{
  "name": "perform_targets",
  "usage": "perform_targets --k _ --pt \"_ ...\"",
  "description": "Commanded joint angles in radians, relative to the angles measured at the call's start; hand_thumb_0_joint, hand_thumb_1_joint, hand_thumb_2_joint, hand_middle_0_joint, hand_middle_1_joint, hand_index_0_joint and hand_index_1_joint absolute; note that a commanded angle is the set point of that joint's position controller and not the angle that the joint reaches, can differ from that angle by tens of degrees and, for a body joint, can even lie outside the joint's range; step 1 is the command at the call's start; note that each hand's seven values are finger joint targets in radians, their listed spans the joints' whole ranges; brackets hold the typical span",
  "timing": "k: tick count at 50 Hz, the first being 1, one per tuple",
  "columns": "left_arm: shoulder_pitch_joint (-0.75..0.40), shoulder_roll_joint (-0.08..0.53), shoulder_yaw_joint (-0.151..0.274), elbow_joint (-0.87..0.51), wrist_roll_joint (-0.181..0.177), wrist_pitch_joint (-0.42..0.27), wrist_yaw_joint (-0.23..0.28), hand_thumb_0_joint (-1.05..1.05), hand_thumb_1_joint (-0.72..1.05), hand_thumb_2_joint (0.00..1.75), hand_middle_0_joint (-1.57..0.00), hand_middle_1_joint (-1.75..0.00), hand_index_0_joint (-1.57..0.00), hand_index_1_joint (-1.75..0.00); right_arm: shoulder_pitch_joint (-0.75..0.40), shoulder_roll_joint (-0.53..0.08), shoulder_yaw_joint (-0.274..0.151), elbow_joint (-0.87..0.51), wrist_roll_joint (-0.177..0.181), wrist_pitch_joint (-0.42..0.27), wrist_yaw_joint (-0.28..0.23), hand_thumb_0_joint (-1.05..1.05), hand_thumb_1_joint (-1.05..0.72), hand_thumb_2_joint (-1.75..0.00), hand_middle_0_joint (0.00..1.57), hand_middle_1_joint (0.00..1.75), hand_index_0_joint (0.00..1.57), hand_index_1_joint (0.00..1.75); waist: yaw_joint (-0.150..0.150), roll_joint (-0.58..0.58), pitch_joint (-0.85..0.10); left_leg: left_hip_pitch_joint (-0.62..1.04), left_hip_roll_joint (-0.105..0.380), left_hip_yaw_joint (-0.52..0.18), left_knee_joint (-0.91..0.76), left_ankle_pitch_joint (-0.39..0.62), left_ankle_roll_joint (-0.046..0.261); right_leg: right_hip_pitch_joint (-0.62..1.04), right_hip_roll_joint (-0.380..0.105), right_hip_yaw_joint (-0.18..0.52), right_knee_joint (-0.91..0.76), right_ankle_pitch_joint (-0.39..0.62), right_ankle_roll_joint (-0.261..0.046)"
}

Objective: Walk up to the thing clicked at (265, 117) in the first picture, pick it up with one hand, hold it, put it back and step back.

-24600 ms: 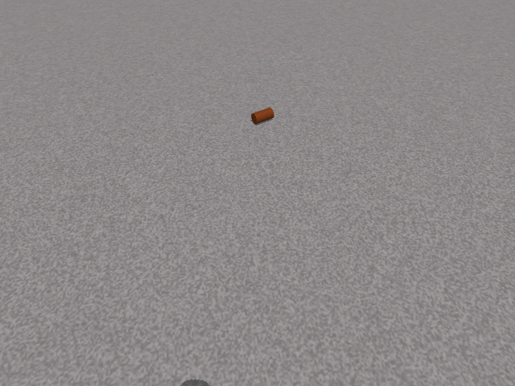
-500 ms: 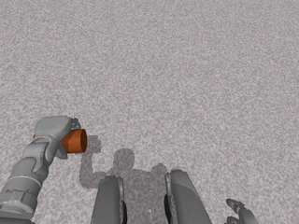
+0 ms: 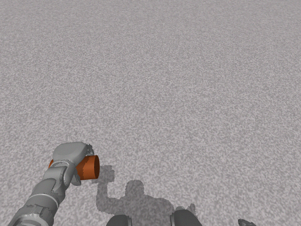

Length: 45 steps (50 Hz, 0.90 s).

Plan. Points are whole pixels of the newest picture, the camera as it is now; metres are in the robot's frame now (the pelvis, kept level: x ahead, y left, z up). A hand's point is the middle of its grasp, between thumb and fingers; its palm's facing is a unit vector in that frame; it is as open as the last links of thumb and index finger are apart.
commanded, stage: lift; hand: left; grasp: from above
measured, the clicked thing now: (75, 168) +0.33 +0.23 -0.12
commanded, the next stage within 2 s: hold in 0.20 s
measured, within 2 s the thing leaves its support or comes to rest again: neither
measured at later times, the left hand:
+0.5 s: hand (71, 152) +0.35 +0.21 -0.03, palm faces -0.49 -0.03 -0.87, open 9.8 cm
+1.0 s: hand (67, 151) +0.34 +0.21 +0.00, palm faces -0.50 -0.02 -0.87, open 9.8 cm
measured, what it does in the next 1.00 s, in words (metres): rises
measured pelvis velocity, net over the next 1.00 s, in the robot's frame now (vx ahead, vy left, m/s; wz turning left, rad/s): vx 0.04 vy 0.00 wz -0.01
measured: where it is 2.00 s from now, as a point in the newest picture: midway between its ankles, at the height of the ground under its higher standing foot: outside the picture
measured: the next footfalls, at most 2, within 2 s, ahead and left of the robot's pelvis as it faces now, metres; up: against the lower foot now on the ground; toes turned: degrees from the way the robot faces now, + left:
none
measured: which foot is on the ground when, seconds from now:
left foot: down 0.00-1.00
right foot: down 0.00-1.00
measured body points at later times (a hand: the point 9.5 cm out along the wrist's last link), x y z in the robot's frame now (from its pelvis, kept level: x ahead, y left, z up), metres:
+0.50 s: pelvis +0.04 +0.00 +0.05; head +0.08 -0.01 +0.49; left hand +0.37 +0.21 +0.02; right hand +0.14 -0.27 -0.08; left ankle +0.05 +0.12 -0.67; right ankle +0.05 -0.14 -0.67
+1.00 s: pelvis +0.04 +0.00 +0.06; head +0.07 -0.02 +0.51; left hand +0.36 +0.21 +0.05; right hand +0.16 -0.27 -0.06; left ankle +0.05 +0.12 -0.67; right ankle +0.05 -0.14 -0.67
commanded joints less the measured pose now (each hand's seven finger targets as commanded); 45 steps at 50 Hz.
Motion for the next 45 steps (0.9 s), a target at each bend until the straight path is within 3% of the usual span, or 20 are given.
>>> perform_targets --k 1,7,9,12,16,24,27,30,31,32,36,37,44,45 --pt "-0.357 0.239 0.092 -0.220 -0.009 0.014 0.062 0.00 0.83 0.67 -1.19 -0.45 -1.18 -0.46 0.009 -0.143 -0.052 -0.093 0.002 -0.030 -0.008 0.00 -0.89 -0.90 0.20 0.30 0.20 0.30 0.015 0.047 -0.342 0.320 -0.037 -0.010 -0.242 0.137 0.002 0.205 0.033 -0.021 -0.220 0.118 -0.040" --pt "-0.346 0.210 0.071 -0.218 -0.023 0.013 0.048 0.00 0.83 0.70 -1.20 -0.44 -1.18 -0.46 0.004 -0.138 -0.058 -0.094 0.005 -0.022 -0.008 0.00 -0.90 -0.90 0.20 0.30 0.20 0.30 0.014 0.031 -0.300 0.393 -0.040 -0.004 -0.307 0.185 0.002 0.280 0.030 -0.015 -0.296 0.160 -0.036" --pt "-0.325 0.231 0.085 -0.222 -0.024 0.010 0.042 0.00 0.82 0.69 -1.19 -0.44 -1.18 -0.46 0.001 -0.142 -0.062 -0.096 0.005 -0.019 -0.009 0.00 -0.89 -0.90 0.20 0.30 0.20 0.30 0.030 0.015 -0.312 0.422 -0.043 0.001 -0.323 0.219 0.002 0.316 0.029 -0.013 -0.318 0.189 -0.035" --pt "-0.311 0.203 0.068 -0.222 -0.025 0.006 0.029 0.00 0.83 0.70 -1.19 -0.46 -1.18 -0.47 -0.006 -0.136 -0.061 -0.096 0.007 -0.014 -0.009 0.00 -0.89 -0.90 0.20 0.30 0.20 0.30 0.022 0.010 -0.282 0.443 -0.047 0.005 -0.345 0.244 0.003 0.336 0.028 -0.006 -0.345 0.216 -0.034" --pt "-0.326 0.232 0.084 -0.257 -0.021 0.002 0.023 0.00 0.84 0.67 -1.17 -0.48 -1.17 -0.47 -0.013 -0.140 -0.066 -0.096 0.008 -0.009 -0.010 0.00 -0.89 -0.89 0.20 0.30 0.20 0.30 0.031 0.030 -0.302 0.501 -0.046 0.008 -0.370 0.305 -0.004 0.376 0.029 -0.007 -0.364 0.262 -0.035" --pt "-0.322 0.226 0.077 -0.284 -0.013 -0.003 -0.001 0.00 0.81 0.69 -1.17 -0.45 -1.16 -0.46 -0.027 -0.146 -0.071 -0.105 0.011 0.004 -0.010 0.00 -0.89 -0.89 0.20 0.30 0.20 0.30 0.037 0.023 -0.307 0.583 -0.045 0.012 -0.406 0.432 -0.006 0.449 0.033 -0.012 -0.394 0.366 -0.034" --pt "-0.293 0.216 0.071 -0.261 -0.015 0.002 -0.018 0.00 0.80 0.68 -1.16 -0.44 -1.15 -0.45 -0.025 -0.144 -0.072 -0.103 0.010 0.010 -0.009 0.00 -0.89 -0.89 0.20 0.30 0.20 0.30 0.034 0.014 -0.264 0.575 -0.046 0.019 -0.418 0.442 -0.005 0.458 0.033 -0.011 -0.408 0.381 -0.034" --pt "-0.296 0.231 0.080 -0.292 -0.018 -0.005 -0.040 0.00 0.79 0.68 -1.15 -0.43 -1.14 -0.44 -0.025 -0.152 -0.077 -0.114 0.010 0.015 -0.006 0.00 -0.88 -0.89 0.20 0.30 0.20 0.30 0.039 0.025 -0.288 0.604 -0.042 0.016 -0.429 0.475 -0.007 0.476 0.035 -0.016 -0.408 0.394 -0.037" --pt "-0.284 0.228 0.075 -0.297 -0.016 -0.005 -0.047 0.00 0.78 0.70 -1.15 -0.43 -1.14 -0.44 -0.036 -0.148 -0.076 -0.120 0.011 0.018 -0.006 0.00 -0.89 -0.89 0.20 0.30 0.20 0.30 0.053 0.028 -0.285 0.610 -0.045 0.017 -0.431 0.486 -0.005 0.483 0.034 -0.017 -0.414 0.402 -0.036" --pt "-0.281 0.222 0.071 -0.310 -0.015 -0.008 -0.053 0.00 0.78 0.69 -1.15 -0.43 -1.14 -0.44 -0.035 -0.148 -0.076 -0.126 0.011 0.020 -0.006 0.00 -0.89 -0.89 0.20 0.30 0.20 0.30 0.045 0.030 -0.288 0.613 -0.046 0.021 -0.431 0.489 -0.003 0.487 0.034 -0.014 -0.416 0.410 -0.036" --pt "-0.278 0.224 0.075 -0.324 -0.015 -0.008 -0.061 0.00 0.79 0.69 -1.15 -0.44 -1.14 -0.44 -0.045 -0.147 -0.072 -0.136 0.011 0.026 -0.008 0.00 -0.89 -0.89 0.20 0.30 0.20 0.30 0.043 0.019 -0.249 0.606 -0.045 0.019 -0.455 0.454 -0.004 0.491 0.035 -0.014 -0.434 0.383 -0.037" --pt "-0.280 0.239 0.086 -0.347 -0.014 -0.009 -0.065 0.00 0.79 0.66 -1.14 -0.42 -1.14 -0.43 -0.049 -0.146 -0.073 -0.136 0.012 0.027 -0.009 0.00 -0.88 -0.89 0.20 0.30 0.20 0.30 0.055 0.035 -0.262 0.616 -0.045 0.022 -0.459 0.463 -0.004 0.500 0.035 -0.013 -0.434 0.391 -0.038" --pt "-0.267 0.231 0.085 -0.363 -0.023 -0.011 -0.075 0.00 0.78 0.66 -1.15 -0.40 -1.14 -0.41 -0.063 -0.149 -0.073 -0.150 0.013 0.033 -0.010 0.00 -0.89 -0.89 0.20 0.30 0.20 0.30 0.053 0.022 -0.254 0.641 -0.041 0.020 -0.482 0.465 -0.002 0.520 0.036 -0.016 -0.453 0.384 -0.038" --pt "-0.275 0.253 0.098 -0.375 -0.024 -0.013 -0.075 0.00 0.78 0.65 -1.14 -0.41 -1.14 -0.42 -0.067 -0.152 -0.073 -0.152 0.012 0.036 -0.011 0.00 -0.89 -0.89 0.20 0.30 0.20 0.30 0.058 0.041 -0.270 0.655 -0.039 0.022 -0.484 0.477 -0.004 0.522 0.036 -0.018 -0.453 0.388 -0.039"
